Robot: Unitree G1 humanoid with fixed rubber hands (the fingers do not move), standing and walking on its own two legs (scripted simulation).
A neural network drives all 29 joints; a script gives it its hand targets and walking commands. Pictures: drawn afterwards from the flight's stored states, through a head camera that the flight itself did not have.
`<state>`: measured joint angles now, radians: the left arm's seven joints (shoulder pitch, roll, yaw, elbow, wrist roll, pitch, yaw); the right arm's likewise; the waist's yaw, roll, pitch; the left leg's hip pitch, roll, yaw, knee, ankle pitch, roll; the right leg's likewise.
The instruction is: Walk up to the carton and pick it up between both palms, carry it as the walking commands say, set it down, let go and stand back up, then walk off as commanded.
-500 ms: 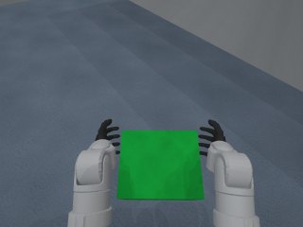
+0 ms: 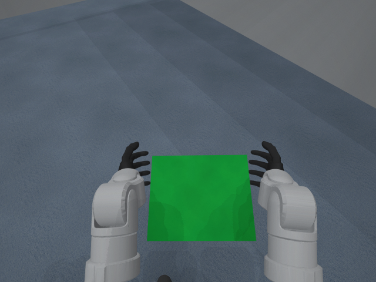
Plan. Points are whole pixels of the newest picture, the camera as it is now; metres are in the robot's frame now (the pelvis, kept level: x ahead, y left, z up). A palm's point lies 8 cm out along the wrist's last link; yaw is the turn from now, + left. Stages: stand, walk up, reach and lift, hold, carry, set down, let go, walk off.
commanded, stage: carry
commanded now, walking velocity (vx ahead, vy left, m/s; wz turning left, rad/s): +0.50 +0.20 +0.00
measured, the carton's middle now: (199, 200) +0.31 +0.00 -0.01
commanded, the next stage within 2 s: none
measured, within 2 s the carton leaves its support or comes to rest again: neither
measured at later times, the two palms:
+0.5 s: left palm (129, 81) +0.61 +0.21 +0.09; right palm (226, 84) +0.61 -0.07 +0.09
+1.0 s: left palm (114, 37) +0.93 +0.34 +0.07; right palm (185, 34) +0.93 +0.06 +0.08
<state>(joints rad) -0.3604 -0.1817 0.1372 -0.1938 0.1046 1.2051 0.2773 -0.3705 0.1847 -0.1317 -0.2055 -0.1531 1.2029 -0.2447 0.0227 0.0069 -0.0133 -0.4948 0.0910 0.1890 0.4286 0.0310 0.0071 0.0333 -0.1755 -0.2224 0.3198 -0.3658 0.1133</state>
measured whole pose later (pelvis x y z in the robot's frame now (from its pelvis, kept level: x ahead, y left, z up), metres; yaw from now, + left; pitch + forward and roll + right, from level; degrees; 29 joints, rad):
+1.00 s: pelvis +0.62 +0.20 -0.01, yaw -2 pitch +4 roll +1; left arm -0.36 -0.18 0.17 -0.17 0.12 1.21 0.28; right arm -0.39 0.19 -0.12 -0.13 -0.14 1.18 -0.26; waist 0.00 -0.04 -0.02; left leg -0.43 0.04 0.25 0.47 -0.12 0.07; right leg -0.26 -0.17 -0.04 1.02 -0.50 0.07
